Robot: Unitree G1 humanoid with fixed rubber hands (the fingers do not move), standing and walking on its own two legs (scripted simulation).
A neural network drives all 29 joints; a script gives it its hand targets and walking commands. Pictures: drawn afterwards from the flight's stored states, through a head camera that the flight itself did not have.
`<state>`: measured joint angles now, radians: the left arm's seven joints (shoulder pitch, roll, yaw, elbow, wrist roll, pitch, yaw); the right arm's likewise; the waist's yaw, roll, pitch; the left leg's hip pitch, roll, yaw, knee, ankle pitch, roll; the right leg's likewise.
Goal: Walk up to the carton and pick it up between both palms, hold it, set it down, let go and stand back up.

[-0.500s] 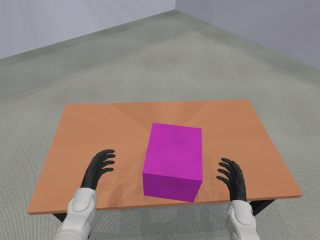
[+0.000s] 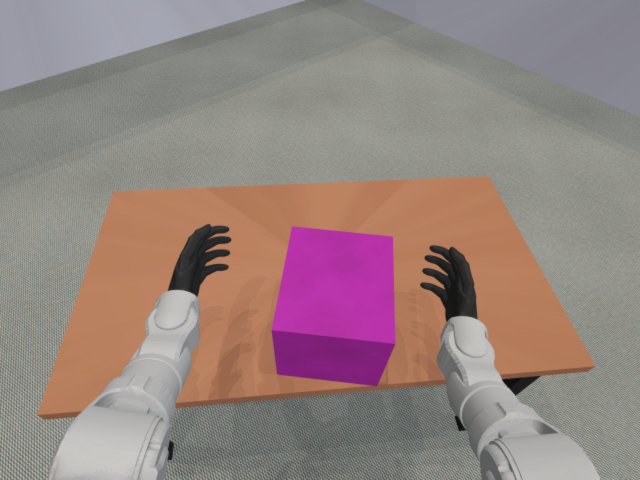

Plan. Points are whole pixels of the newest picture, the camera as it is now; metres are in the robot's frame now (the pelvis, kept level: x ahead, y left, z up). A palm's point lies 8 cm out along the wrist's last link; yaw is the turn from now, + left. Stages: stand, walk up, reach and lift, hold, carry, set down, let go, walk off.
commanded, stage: reach and lift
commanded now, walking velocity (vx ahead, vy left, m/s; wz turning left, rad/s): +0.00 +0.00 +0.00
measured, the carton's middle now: (334, 306) +0.41 -0.05 -0.12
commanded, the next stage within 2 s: none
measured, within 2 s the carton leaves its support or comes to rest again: neither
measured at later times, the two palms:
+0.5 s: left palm (217, 233) +0.44 +0.13 +0.05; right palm (467, 261) +0.38 -0.22 +0.04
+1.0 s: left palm (238, 287) +0.43 +0.11 -0.07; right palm (431, 314) +0.37 -0.20 -0.08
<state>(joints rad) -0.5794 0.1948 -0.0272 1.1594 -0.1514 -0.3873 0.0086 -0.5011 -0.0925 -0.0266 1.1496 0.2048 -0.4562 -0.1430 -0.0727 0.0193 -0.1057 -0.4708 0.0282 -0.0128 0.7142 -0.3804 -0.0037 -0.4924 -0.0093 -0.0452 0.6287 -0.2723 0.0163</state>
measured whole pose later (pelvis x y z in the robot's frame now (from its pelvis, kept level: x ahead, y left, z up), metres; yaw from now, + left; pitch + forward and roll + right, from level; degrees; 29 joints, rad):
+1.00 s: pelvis -0.04 -0.02 -0.08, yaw +0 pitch +33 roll -1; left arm -1.07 0.21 0.05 1.63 -0.11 -0.54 0.02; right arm -0.92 -0.05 -0.13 1.47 0.16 -0.55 -0.19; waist -0.12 0.02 -0.28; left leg -1.23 0.02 -0.03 1.09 -0.43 -0.03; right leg -1.27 -0.02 -0.05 1.03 -0.34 -0.01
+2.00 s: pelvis -0.01 +0.00 -0.06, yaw -2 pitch +28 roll -2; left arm -0.92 0.02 0.53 1.44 0.39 -0.61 0.10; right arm -0.78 0.07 -0.68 1.29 -0.45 -0.65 -0.20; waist -0.05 0.08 -0.19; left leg -1.06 0.04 -0.01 1.06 -0.49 0.00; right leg -1.09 0.00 -0.03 0.98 -0.38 0.01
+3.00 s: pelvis -0.01 +0.00 -0.07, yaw -2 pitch +29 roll -3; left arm -0.94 0.02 0.52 1.45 0.37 -0.61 0.11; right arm -0.80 0.05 -0.65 1.35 -0.41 -0.68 -0.22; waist -0.06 0.08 -0.21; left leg -1.10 0.04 -0.03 1.10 -0.50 -0.01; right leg -1.12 0.00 -0.06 1.00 -0.38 0.00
